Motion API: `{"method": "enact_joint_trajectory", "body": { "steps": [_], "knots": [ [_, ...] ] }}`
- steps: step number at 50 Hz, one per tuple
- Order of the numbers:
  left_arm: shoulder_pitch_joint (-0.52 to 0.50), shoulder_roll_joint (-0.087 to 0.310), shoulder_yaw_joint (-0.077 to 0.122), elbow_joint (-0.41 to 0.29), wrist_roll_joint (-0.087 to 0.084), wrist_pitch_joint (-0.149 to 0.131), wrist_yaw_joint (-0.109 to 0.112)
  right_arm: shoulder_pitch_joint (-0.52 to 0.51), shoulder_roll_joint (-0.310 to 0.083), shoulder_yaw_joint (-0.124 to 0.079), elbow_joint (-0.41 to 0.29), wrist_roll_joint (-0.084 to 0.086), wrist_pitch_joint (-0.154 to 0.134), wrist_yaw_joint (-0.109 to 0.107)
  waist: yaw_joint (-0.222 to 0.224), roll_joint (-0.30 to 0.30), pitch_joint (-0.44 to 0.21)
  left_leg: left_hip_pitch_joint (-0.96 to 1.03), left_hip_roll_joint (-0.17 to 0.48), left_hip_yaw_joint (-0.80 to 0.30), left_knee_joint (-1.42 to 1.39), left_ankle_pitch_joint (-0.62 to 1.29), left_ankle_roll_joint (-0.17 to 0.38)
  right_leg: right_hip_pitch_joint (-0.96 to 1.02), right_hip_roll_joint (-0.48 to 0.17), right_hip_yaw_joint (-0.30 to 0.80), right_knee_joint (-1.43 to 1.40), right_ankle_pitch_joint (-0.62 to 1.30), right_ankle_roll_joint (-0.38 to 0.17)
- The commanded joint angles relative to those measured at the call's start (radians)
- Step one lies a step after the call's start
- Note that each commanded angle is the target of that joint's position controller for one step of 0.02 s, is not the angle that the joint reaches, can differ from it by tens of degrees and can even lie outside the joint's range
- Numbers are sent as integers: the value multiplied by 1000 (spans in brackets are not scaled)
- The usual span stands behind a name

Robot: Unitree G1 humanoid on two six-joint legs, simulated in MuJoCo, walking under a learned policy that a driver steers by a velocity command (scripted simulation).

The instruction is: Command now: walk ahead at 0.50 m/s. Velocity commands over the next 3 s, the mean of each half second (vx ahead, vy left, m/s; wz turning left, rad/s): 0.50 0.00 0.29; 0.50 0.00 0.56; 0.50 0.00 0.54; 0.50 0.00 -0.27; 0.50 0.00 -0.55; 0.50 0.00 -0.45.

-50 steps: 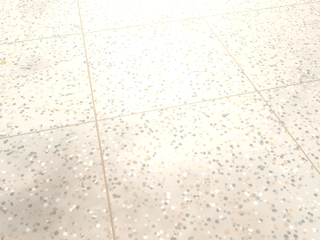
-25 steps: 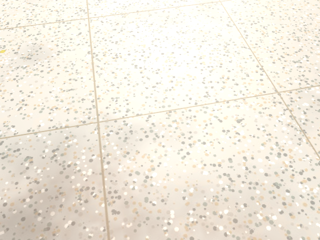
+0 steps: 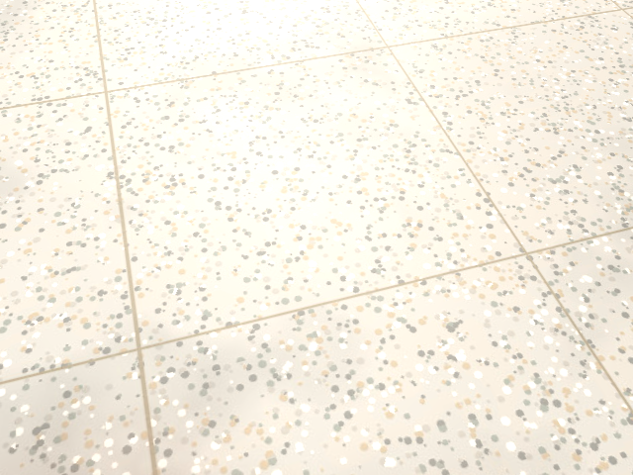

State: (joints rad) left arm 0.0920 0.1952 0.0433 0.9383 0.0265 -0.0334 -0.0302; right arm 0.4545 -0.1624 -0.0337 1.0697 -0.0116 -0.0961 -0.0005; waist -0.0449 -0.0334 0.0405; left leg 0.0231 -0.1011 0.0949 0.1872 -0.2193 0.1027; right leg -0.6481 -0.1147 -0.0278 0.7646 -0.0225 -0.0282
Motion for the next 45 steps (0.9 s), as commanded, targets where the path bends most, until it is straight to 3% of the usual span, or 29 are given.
{"method": "enact_joint_trajectory", "body": {
  "steps": [1,5,7,8,9,10,11,12,13,14,15,17,20,25,29,32,34,35,36,37,38,39,40,41,43,45],
  "knots": [
    [-126,30,-4,-82,-6,-13,-1,79,-122,-17,-18,-2,-11,-9,-14,92,67,-9,270,-128,-58,437,75,-4,45,-56,-106,46,-6],
    [-177,51,1,-119,-6,-28,2,101,-135,-18,-1,-16,-2,-21,-10,99,74,116,317,-150,33,625,92,13,75,-55,-188,-57,-45],
    [-61,76,13,-93,-7,-41,13,52,-161,-25,-12,-18,-1,-24,53,117,19,111,312,-147,167,871,73,188,129,-66,-236,-143,-74],
    [81,99,26,-48,-5,-50,23,32,-169,-26,-16,-15,1,-20,113,104,-55,79,287,-136,318,903,59,361,153,-74,-293,-125,-94],
    [258,145,44,-2,14,-63,35,7,-159,-22,-32,-2,-1,-15,187,77,-158,-85,247,-117,530,718,42,637,72,3,-319,-84,-126],
    [392,254,71,5,46,-67,47,58,-69,-1,-75,38,-2,-5,187,-88,-320,-398,130,-55,880,238,0,951,-232,378,-350,-205,-201],
    [355,258,77,2,23,-49,33,120,-99,-18,-60,42,6,-11,148,-155,-392,-566,31,-102,1098,-289,0,989,-356,673,-463,-207,-270],
    [241,189,61,-20,3,-41,28,39,-149,-35,-68,19,17,-15,107,-34,-237,-620,110,-155,1133,-207,9,843,-307,539,-485,-283,-235],
    [159,118,41,-32,-3,-47,25,-32,-122,-32,-86,10,16,-10,91,8,-104,-625,146,-153,1091,-133,6,684,-264,401,-536,-270,-203],
    [126,82,31,-30,-1,-54,26,-52,-95,-32,-89,4,22,-5,65,11,-34,-597,176,-150,1039,-90,5,580,-216,294,-575,-228,-158],
    [132,60,24,-15,-4,-61,33,-58,-90,-36,-96,-13,35,2,43,-18,-4,-569,193,-148,1005,-71,-2,515,-180,211,-593,-168,-131],
    [176,53,21,6,-9,-77,40,-46,-63,-38,-100,-21,62,17,20,-30,-2,-550,197,-133,994,-41,-14,480,-157,116,-608,-73,-114],
    [221,84,28,19,-12,-93,41,-136,-58,-39,-144,-21,81,30,13,-29,16,-646,213,-113,954,53,-28,500,-144,8,-627,29,-109],
    [270,87,22,31,-9,-96,45,-334,-57,-26,-226,-16,79,49,41,-32,60,-671,198,-47,666,228,-40,528,-103,-136,-626,158,-97],
    [342,125,30,50,-8,-87,57,-452,-65,-17,-280,-21,76,60,75,-31,70,-641,169,29,495,215,-7,654,-143,-190,-599,280,-93],
    [346,152,36,52,-3,-68,67,-430,-91,-28,-287,-26,76,57,47,-57,34,-565,106,71,451,88,46,756,-162,-236,-464,621,-83],
    [333,185,47,45,0,-48,70,-306,-123,-45,-257,-28,75,48,-7,-76,-41,-430,37,91,429,-23,91,781,-169,-251,-241,808,-82],
    [324,198,50,35,-2,-38,65,-191,-148,-60,-224,-31,66,41,-56,-60,-107,-281,7,77,365,-20,117,731,-165,-256,-49,736,-71],
    [307,191,48,9,-5,-35,58,-49,-217,-87,-186,-44,59,28,-125,20,-191,-48,88,-70,286,-60,164,546,-138,-263,238,475,-39],
    [342,66,26,-64,-16,-40,37,-74,-331,-113,-202,-43,62,17,-39,258,-255,255,395,-586,236,-50,308,83,55,-227,605,-466,21],
    [215,145,40,-110,-14,-53,29,-34,-342,-115,-214,-16,77,15,-83,132,-294,276,442,-836,101,-54,343,-64,124,9,715,-509,27],
    [137,135,34,-138,-21,-68,24,-87,-310,-105,-205,-10,81,5,-60,80,-151,184,426,-669,82,8,306,-147,57,50,676,-393,15],
    [151,131,30,-130,-22,-78,26,-133,-256,-92,-206,-2,76,2,-17,22,-76,55,388,-568,69,132,262,-98,20,48,572,-315,12],
    [166,132,33,-117,-9,-73,30,-180,-222,-82,-214,1,67,-1,25,-10,-40,-39,333,-483,61,242,224,-34,-2,52,499,-293,17],
    [205,122,32,-114,20,-33,27,-206,-189,-67,-223,13,48,-4,71,10,-56,-130,270,-390,49,373,202,70,-14,58,422,-292,45],
    [185,107,28,-131,24,-6,18,-169,-214,-69,-216,18,30,-1,78,21,-51,-159,237,-354,39,428,197,66,-11,40,356,-275,68]
  ]
}}
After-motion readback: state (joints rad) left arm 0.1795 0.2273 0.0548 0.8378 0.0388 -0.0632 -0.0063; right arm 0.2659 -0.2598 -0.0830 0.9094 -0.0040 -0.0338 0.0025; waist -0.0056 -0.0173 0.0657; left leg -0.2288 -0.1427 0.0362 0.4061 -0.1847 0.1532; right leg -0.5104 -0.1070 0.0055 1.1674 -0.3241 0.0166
